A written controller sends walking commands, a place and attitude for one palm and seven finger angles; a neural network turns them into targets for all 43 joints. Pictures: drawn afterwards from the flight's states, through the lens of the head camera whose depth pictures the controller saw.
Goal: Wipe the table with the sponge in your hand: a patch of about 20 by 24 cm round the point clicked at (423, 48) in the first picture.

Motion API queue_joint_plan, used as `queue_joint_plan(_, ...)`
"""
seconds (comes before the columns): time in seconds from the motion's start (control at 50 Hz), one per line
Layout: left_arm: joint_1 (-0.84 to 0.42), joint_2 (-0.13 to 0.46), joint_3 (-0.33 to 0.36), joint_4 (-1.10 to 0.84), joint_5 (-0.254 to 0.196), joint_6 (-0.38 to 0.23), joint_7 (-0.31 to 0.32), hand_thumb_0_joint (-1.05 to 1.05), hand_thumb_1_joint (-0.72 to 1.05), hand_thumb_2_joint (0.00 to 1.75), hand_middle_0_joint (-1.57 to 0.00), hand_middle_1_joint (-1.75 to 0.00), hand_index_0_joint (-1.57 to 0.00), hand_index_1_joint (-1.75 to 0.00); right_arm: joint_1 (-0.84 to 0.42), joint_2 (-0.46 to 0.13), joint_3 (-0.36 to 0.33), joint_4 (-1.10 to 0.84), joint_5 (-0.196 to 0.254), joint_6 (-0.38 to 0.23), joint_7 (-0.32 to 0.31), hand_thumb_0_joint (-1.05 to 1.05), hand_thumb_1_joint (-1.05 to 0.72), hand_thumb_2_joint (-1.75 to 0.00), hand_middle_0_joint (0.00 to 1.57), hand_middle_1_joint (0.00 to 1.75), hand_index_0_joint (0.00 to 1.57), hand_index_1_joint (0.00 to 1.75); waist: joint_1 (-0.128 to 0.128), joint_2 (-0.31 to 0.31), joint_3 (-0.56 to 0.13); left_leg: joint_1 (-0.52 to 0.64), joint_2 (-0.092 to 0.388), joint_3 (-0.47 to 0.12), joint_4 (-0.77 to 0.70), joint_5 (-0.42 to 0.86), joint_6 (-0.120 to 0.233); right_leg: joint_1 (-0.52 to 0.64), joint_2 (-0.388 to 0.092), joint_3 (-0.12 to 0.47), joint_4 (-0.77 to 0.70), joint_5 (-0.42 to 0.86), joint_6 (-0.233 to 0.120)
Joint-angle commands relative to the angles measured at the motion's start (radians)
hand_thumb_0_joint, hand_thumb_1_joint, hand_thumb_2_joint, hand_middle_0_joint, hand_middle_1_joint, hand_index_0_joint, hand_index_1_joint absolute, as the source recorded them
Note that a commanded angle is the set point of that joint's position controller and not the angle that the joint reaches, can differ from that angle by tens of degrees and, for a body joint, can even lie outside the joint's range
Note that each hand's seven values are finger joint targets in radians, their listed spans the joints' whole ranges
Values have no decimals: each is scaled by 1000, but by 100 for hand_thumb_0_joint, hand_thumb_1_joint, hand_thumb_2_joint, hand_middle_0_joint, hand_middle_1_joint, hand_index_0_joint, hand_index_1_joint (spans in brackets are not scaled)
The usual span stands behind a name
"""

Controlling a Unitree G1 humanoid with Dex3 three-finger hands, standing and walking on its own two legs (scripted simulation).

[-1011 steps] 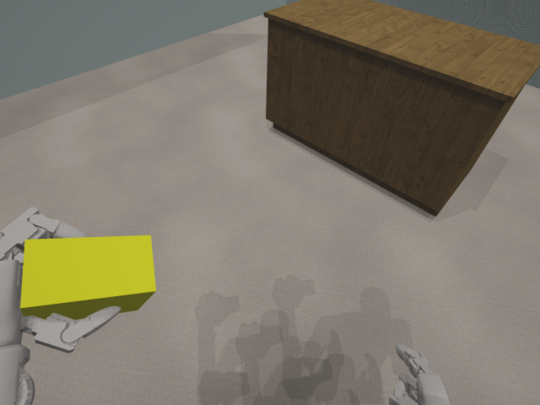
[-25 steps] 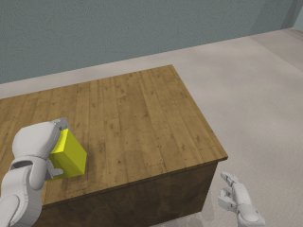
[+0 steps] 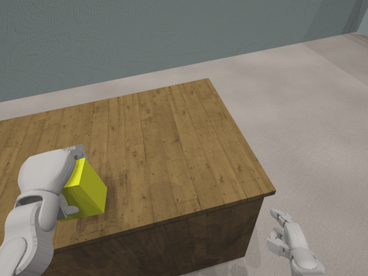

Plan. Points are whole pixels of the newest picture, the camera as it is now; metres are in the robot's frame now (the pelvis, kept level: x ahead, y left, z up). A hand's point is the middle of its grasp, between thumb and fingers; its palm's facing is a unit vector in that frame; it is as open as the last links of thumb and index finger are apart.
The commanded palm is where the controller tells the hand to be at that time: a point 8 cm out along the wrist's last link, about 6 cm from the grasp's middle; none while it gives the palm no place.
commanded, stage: move the sponge above the wiping area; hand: left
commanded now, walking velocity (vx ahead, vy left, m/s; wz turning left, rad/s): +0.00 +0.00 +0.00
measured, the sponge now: (75, 195) +0.22 +0.29 +0.07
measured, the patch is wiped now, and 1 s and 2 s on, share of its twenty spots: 0.00 0.00 0.00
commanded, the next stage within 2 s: none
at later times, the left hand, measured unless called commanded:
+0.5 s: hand (68, 185) +0.23 +0.29 +0.10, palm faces +0.01 -0.07 -1.00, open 10.3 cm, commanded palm +0.20 +0.28 +0.17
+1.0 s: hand (74, 189) +0.23 +0.29 +0.08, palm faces -0.03 -0.09 -1.00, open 10.3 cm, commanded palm +0.21 +0.28 +0.15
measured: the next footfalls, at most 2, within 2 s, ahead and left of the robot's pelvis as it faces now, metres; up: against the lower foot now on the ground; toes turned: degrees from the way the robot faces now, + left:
none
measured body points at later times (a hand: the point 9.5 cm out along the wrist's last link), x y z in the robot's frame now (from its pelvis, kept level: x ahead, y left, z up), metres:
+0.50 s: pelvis +0.00 -0.01 +0.00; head +0.00 -0.05 +0.45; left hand +0.22 +0.29 +0.16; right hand +0.25 -0.21 -0.09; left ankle +0.02 +0.09 -0.74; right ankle +0.00 -0.10 -0.74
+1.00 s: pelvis +0.01 +0.00 +0.00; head +0.00 -0.04 +0.45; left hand +0.23 +0.29 +0.14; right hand +0.25 -0.20 -0.09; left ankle +0.02 +0.09 -0.74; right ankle +0.00 -0.10 -0.74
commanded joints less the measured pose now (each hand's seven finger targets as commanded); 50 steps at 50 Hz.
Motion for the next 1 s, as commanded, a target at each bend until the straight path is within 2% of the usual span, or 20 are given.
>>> queue_joint_plan(0.0, -207, 238, 173, -172, 31, -5, 55, 0, 10, 130, -120, -160, -120, -160, -202, -86, -36, -171, 4, -57, -9, 0, -90, -90, 20, 30, 20, 30, -5, -61, -213, 79, 18, -120, -25, 204, -8, 17, -3, 127, -58, 132, -50)
queue_joint_plan(0.1, -259, 208, 140, -137, 28, -7, 58, 0, 10, 130, -120, -160, -120, -160, -200, -84, -40, -170, 11, -58, -15, 0, -90, -90, 20, 30, 20, 30, -19, -58, -202, 74, 16, -110, -29, 167, -5, 11, -4, 127, -65, 100, -48)
queue_joint_plan(0.16, -282, 274, 192, -113, 45, -5, 57, 0, 10, 130, -120, -160, -120, -160, -229, -93, -31, -165, 5, -57, -20, 0, -90, -90, 20, 30, 20, 30, -2, -44, -194, 73, 7, -117, -28, 157, -6, 6, 4, 162, -71, 92, -60)
queue_joint_plan(0.18, -270, 220, 148, -106, 36, -12, 56, 0, 10, 130, -120, -160, -120, -160, -201, -90, -39, -167, 7, -59, -20, 0, -90, -90, 20, 30, 20, 30, -18, -48, -205, 70, 11, -102, -20, 171, -2, 20, -2, 125, -63, 117, -53)
queue_joint_plan(0.22, -241, 265, 189, -102, 38, -26, 54, 0, 10, 130, -120, -160, -120, -160, -195, -96, -42, -163, 2, -59, -18, 0, -90, -90, 20, 30, 20, 30, -2, -54, -229, 78, 6, -110, -17, 197, -3, 30, -8, 135, -59, 150, -52)
queue_joint_plan(0.28, -232, 225, 163, -134, 35, -35, 59, 0, 10, 130, -120, -160, -120, -160, -202, -89, -40, -174, 0, -65, -15, 0, -90, -90, 20, 30, 20, 30, -4, -30, -233, 88, 8, -105, -7, 215, -1, 28, -5, 129, -53, 174, -56)
queue_joint_plan(0.36, -197, 287, 237, -106, 31, -35, 77, 0, 10, 130, -120, -160, -120, -160, -207, -98, -45, -161, 4, -62, -15, 0, -90, -90, 20, 30, 20, 30, 5, -41, -197, 70, 7, -113, -11, 191, -5, 16, 1, 169, -62, 146, -61)
queue_joint_plan(0.38, -196, 235, 187, -99, 26, -33, 74, 0, 10, 130, -120, -160, -120, -160, -187, -95, -46, -169, 3, -61, -17, 0, -90, -90, 20, 30, 20, 30, -6, -53, -213, 65, 10, -100, -7, 197, -2, 27, -8, 129, -54, 163, -52)
queue_joint_plan(0.42, -196, 249, 198, -83, 25, -40, 77, 0, 10, 130, -120, -160, -120, -160, -179, -100, -53, -161, 7, -60, -18, 0, -90, -90, 20, 30, 20, 30, -12, -75, -206, 65, 11, -105, -5, 194, -4, 13, -9, 138, -57, 159, -46)
queue_joint_plan(0.46, -243, 249, 189, -128, 31, -47, 79, 0, 10, 130, -120, -160, -120, -160, -217, -93, -45, -165, 9, -66, -20, 0, -90, -90, 20, 30, 20, 30, -9, -28, -199, 87, 8, -114, -9, 180, -4, -7, 1, 163, -65, 130, -57)
queue_joint_plan(0.48, -207, 179, 131, -122, 20, -52, 78, 0, 10, 130, -120, -160, -120, -160, -181, -88, -53, -171, 9, -72, -21, 0, -90, -90, 20, 30, 20, 30, -23, -26, -207, 88, 15, -103, -3, 189, 1, 0, -5, 120, -58, 143, -49)
queue_joint_plan(0.6, -238, 204, 147, -98, 44, -67, 97, 0, 10, 130, -120, -160, -120, -160, -169, -87, -56, -160, 5, -77, -24, 0, -90, -90, 20, 30, 20, 30, -19, -56, -217, 82, 15, -112, -13, 179, -4, 6, -7, 125, -62, 126, -47)
queue_joint_plan(0.66, -259, 270, 210, -79, 57, -59, 114, 0, 10, 130, -120, -160, -120, -160, -201, -97, -51, -148, 3, -70, -23, 0, -90, -90, 20, 30, 20, 30, 0, -27, -212, 81, 10, -119, -21, 180, -8, 13, 5, 155, -63, 122, -62)
queue_joint_plan(0.68, -259, 225, 173, -57, 53, -52, 113, 0, 10, 130, -120, -160, -120, -160, -183, -93, -53, -152, 3, -68, -24, 0, -90, -90, 20, 30, 20, 30, -8, -43, -214, 71, 11, -105, -16, 185, -5, 18, -1, 121, -58, 137, -56)
queue_joint_plan(0.76, -229, 249, 203, -45, 43, -37, 112, 0, 10, 130, -120, -160, -120, -160, -207, -97, -50, -146, 8, -64, -18, 0, -90, -90, 20, 30, 20, 30, 1, -33, -209, 78, 7, -114, -16, 197, -9, 15, 3, 155, -62, 149, -61)
queue_joint_plan(0.78, -207, 183, 145, -51, 34, -35, 105, 0, 10, 130, -120, -160, -120, -160, -183, -93, -56, -155, 7, -63, -17, 0, -90, -90, 20, 30, 20, 30, -14, -46, -224, 76, 14, -97, -9, 212, -4, 28, -3, 115, -52, 180, -52)
queue_joint_plan(0.84, -204, 166, 115, -44, 38, -35, 90, 0, 10, 130, -120, -160, -120, -160, -174, -93, -57, -156, 8, -60, -14, 0, -90, -90, 20, 30, 20, 30, -21, -54, -206, 72, 15, -112, -14, 208, -8, 5, -7, 114, -57, 168, -47)
queue_joint_plan(0.92, -241, 182, 120, -48, 54, -54, 89, 0, 10, 130, -120, -160, -120, -160, -168, -96, -57, -152, 5, -62, -18, 0, -90, -90, 20, 30, 20, 30, -23, -63, -213, 76, 15, -112, -12, 196, -6, -4, -2, 120, -60, 157, -49)
queue_joint_plan(0.96, -294, 247, 173, -55, 72, -62, 102, 0, 10, 130, -120, -160, -120, -160, -194, -99, -52, -144, 3, -61, -23, 0, -90, -90, 20, 30, 20, 30, -12, -43, -203, 87, 12, -119, -19, 180, -7, -13, 9, 147, -67, 125, -60)
queue_joint_plan(0.98, -279, 173, 114, -65, 65, -70, 106, 0, 10, 130, -120, -160, -120, -160, -169, -88, -57, -156, 4, -65, -23, 0, -90, -90, 20, 30, 20, 30, -23, -23, -221, 86, 18, -107, -17, 192, -3, 1, 1, 105, -58, 135, -53)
